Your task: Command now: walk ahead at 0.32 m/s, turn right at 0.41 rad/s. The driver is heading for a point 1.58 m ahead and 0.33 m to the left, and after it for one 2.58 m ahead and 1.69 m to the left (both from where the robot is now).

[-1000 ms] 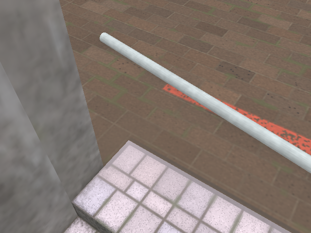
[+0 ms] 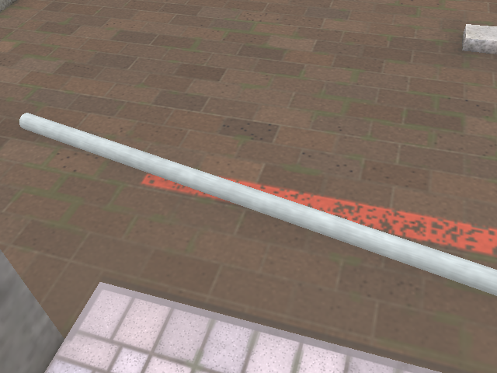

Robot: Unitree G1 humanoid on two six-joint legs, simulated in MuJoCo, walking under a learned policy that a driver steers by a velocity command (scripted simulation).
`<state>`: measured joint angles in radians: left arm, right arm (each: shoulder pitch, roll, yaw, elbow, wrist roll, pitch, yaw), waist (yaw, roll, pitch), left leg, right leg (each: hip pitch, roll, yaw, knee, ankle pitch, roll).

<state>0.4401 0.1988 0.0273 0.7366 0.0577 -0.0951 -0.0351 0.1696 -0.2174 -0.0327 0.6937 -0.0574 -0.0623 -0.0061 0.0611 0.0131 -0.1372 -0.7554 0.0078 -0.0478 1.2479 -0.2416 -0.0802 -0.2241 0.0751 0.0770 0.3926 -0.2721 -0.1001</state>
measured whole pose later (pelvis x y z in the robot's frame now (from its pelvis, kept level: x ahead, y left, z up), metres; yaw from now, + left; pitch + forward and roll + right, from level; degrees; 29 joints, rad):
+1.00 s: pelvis +0.62 +0.12 +0.11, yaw +24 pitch +4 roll -1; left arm -0.03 0.19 0.01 0.74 0.01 -0.10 0.00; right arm 0.47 -0.24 -0.03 0.99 -0.01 -0.11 0.05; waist -0.03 0.02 -0.07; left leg -0.18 -0.13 -0.20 1.04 -0.47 0.04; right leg -0.49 0.02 -0.05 0.58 -0.17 -0.04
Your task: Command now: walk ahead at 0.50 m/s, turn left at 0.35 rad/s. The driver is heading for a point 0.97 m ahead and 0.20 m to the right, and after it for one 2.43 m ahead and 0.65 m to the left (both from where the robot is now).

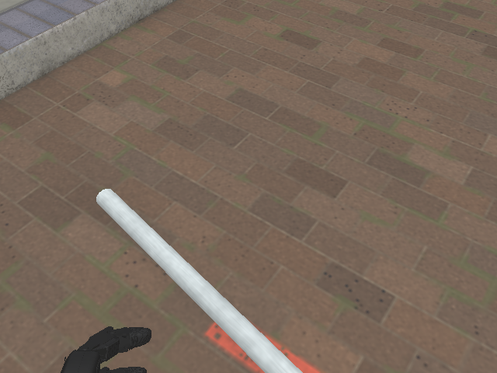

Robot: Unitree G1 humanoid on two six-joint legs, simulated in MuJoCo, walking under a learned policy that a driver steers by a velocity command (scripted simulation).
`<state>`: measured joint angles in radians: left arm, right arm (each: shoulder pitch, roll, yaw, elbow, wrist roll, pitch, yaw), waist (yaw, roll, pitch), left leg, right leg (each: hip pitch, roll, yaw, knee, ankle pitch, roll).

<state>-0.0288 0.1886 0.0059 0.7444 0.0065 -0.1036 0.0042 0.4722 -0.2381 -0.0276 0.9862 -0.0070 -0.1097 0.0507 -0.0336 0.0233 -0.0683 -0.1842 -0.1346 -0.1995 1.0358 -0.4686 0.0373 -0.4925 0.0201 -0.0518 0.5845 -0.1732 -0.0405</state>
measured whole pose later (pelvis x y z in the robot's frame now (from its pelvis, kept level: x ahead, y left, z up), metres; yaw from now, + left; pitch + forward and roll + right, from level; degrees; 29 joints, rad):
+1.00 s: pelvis +0.48 -0.06 -0.01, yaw -24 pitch +2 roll +2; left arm 0.05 0.26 0.07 0.67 -0.03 -0.01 -0.03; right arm 0.30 -0.27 -0.09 0.88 0.01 -0.07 -0.02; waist -0.04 -0.02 0.06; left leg -0.10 0.11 0.17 0.85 -0.49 -0.05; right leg -0.53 0.00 -0.06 0.68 -0.18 -0.10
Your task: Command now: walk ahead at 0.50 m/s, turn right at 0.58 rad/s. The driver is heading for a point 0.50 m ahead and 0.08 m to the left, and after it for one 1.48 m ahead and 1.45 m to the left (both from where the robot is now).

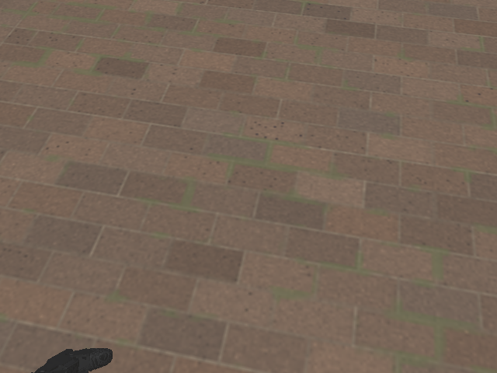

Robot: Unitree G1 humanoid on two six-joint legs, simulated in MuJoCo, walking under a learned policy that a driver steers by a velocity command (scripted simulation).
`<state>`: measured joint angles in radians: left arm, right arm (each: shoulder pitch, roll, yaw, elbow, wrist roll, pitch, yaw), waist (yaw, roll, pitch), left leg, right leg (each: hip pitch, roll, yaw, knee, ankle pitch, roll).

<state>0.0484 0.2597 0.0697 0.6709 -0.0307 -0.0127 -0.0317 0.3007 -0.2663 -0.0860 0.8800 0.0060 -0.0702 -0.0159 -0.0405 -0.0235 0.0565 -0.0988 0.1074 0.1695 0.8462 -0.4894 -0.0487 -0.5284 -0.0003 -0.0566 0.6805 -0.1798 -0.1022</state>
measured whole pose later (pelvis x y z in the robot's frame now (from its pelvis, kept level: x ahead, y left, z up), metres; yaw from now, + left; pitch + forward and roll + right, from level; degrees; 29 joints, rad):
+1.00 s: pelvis +0.54 +0.07 +0.03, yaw +19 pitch +3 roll +0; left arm -0.01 0.24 0.06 0.65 0.00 -0.11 0.00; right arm 0.36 -0.26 -0.07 0.78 0.03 -0.03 -0.02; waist -0.10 -0.03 0.01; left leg -0.12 -0.15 -0.23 0.42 -0.32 0.10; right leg -0.58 -0.01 0.12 0.52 0.00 0.05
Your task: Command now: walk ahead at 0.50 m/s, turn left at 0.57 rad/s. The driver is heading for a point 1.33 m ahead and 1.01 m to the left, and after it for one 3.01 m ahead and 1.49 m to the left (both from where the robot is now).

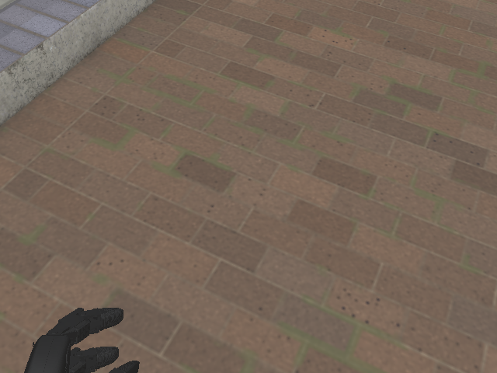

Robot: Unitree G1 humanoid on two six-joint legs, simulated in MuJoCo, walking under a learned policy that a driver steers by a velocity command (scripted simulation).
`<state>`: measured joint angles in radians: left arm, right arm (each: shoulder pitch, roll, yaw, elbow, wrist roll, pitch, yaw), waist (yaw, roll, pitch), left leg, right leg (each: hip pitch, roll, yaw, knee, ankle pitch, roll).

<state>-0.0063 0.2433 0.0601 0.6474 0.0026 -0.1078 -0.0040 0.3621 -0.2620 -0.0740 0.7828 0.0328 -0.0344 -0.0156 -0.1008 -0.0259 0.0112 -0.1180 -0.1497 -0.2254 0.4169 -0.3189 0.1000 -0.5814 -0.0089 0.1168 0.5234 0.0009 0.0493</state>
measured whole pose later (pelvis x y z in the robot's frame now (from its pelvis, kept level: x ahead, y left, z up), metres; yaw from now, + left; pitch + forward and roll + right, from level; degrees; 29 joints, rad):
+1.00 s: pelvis +0.50 +0.15 +0.00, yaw +36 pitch +2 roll +0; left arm 0.01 0.28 0.03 0.67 0.00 -0.10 -0.02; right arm 0.37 -0.29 -0.07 0.72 0.03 -0.03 -0.01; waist -0.09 -0.04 0.02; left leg -0.11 -0.12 -0.18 0.42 -0.33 0.08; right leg -0.59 -0.03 0.09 0.54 0.03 0.05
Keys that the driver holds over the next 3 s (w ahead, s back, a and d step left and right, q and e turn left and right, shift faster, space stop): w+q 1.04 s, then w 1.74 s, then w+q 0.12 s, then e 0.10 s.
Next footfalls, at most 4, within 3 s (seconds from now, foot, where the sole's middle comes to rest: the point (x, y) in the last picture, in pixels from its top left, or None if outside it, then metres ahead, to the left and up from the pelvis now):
0.06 right None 0.21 -0.13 -0.78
0.60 left None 0.42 0.20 -0.78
1.08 right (165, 278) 0.76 0.17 -0.78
1.56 left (37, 285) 0.76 0.53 -0.78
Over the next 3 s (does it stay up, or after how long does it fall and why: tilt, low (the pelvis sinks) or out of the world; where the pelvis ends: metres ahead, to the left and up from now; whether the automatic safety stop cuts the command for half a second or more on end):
stays up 1.28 0.82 0.02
